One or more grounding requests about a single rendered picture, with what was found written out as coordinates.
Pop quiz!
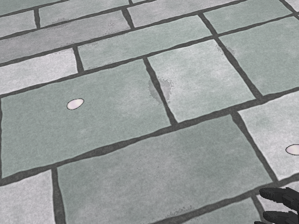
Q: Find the right robot hand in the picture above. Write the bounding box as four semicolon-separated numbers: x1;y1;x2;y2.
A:
254;187;299;224

